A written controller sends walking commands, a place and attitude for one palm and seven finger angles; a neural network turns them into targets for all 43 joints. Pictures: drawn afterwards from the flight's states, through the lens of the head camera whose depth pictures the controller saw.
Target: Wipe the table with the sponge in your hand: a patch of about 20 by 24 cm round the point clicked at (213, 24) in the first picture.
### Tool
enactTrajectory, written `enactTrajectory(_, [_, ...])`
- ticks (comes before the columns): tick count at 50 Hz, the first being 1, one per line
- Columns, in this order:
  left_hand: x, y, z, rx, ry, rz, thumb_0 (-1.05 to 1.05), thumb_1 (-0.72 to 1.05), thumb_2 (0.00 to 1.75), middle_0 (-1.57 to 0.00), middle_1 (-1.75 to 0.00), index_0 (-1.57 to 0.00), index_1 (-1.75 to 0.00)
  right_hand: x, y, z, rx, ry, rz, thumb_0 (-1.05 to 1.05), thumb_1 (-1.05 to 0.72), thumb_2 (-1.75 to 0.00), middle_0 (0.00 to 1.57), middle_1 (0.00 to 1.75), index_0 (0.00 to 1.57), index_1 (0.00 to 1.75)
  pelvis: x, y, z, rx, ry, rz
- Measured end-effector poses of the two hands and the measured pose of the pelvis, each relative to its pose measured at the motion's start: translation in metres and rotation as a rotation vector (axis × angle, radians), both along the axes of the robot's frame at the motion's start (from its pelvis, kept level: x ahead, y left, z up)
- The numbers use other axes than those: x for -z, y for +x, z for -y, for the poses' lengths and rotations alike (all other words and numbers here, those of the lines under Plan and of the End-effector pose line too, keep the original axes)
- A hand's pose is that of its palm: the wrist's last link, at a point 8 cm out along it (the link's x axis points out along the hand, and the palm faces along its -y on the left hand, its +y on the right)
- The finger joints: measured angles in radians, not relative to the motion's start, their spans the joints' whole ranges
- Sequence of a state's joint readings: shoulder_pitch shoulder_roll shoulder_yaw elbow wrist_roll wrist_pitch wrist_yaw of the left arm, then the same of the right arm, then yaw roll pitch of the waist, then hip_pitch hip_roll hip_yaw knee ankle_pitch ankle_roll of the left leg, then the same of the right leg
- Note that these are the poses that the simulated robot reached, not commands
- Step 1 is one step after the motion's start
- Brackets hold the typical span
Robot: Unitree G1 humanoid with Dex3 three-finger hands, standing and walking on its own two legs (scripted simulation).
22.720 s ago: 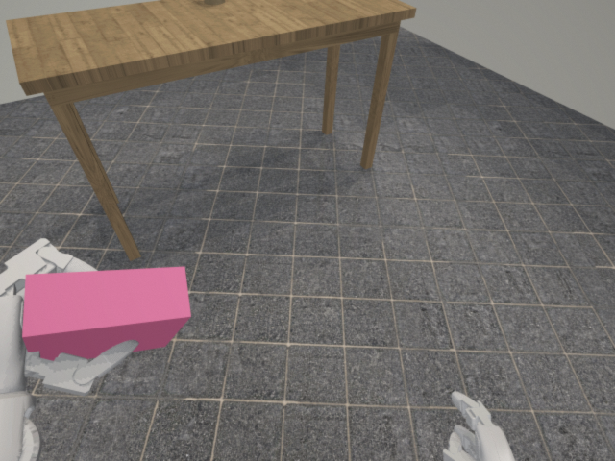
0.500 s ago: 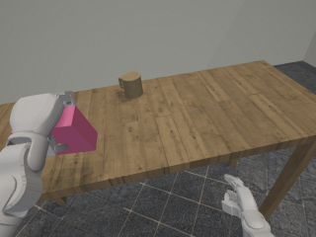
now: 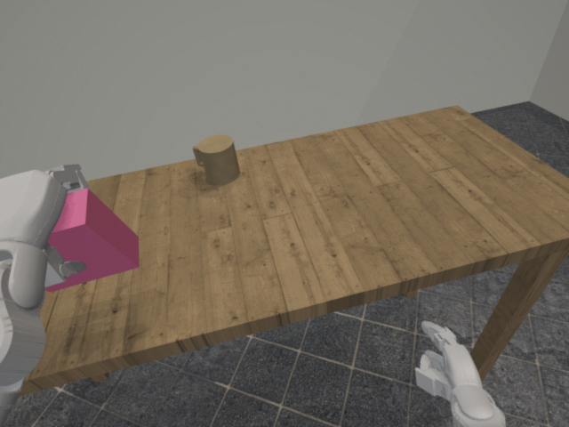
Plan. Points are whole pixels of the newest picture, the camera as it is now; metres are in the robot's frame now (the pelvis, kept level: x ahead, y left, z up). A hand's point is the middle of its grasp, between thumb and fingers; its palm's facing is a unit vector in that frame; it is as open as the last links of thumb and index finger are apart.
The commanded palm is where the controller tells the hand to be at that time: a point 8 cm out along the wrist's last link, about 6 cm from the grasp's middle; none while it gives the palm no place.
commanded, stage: move the sponge above the wiping area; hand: left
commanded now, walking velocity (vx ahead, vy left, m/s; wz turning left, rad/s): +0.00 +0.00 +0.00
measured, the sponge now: (77, 251) +0.24 +0.33 +0.17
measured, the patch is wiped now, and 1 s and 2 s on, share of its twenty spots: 0.00 0.00 0.05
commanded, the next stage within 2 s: none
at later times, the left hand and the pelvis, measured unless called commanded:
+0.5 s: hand (56, 236) +0.23 +0.32 +0.21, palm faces +0.32 -0.06 -0.95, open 9.5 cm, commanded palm +0.18 +0.30 +0.24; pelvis -0.01 +0.02 +0.00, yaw +1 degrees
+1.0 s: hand (89, 260) +0.24 +0.31 +0.15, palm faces +0.09 -0.07 -0.99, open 9.5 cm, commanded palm +0.21 +0.30 +0.23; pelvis -0.01 +0.01 +0.00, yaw +2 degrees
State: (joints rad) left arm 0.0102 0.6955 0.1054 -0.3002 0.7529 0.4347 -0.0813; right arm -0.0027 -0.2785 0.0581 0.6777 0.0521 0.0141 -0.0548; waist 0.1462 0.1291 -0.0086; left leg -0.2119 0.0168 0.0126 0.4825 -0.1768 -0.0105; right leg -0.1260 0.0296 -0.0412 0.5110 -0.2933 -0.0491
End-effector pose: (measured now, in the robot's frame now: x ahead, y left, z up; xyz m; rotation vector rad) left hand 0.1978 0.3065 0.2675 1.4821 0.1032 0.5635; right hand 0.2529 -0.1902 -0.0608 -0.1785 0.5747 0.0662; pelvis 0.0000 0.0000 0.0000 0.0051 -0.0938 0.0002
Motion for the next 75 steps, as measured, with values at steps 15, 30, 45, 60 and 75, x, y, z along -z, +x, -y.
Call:
enactTrajectory(15, [0.065,-0.002,0.025,0.174,-0.035,-0.211,-0.01,-0.45,1.03,-0.8,-1.38,-0.81,-1.37,-0.005,0.006,-0.017,-0.02,-0.05,0.024,0.01,-0.9,-0.9,0.2,0.3,0.17,0.29,0.0,0.002,-0.013,-0.016,-0.006,-0.007])
enactTrajectory(30, [0.059,0.001,0.008,0.049,-0.162,-0.124,0.0,-0.44,1.03,-0.79,-1.39,-0.8,-1.38,-0.007,-0.005,-0.036,-0.022,0.035,0.02,0.01,-0.9,-0.9,0.2,0.3,0.18,0.29,-0.002,-0.01,-0.02,-0.018,-0.006,-0.015])
enactTrajectory(45, [0.027,0.015,-0.01,-0.055,-0.041,-0.05,0.0,-0.45,1.03,-0.8,-1.38,-0.81,-1.38,-0.002,-0.01,-0.028,-0.04,0.027,-0.009,0.01,-0.9,-0.9,0.2,0.3,0.2,0.3,-0.002,-0.01,-0.006,-0.022,-0.005,-0.002])
enactTrajectory(60, [0.075,0.036,0.016,0.129,0.001,-0.241,0.0,-0.45,1.03,-0.8,-1.38,-0.81,-1.38,0.009,-0.016,0.006,0.022,-0.055,-0.042,0.01,-0.9,-0.9,0.2,0.3,0.2,0.3,-0.001,0.002,0.002,-0.024,-0.007,-0.005])
enactTrajectory(75, [0.097,0.047,0.002,0.052,-0.073,-0.388,0.0,-0.45,1.03,-0.79,-1.39,-0.8,-1.39,0.016,-0.007,0.008,0.049,-0.019,-0.071,0.01,-0.9,-0.9,0.2,0.3,0.2,0.3,-0.001,0.016,-0.008,-0.021,-0.003,-0.051])
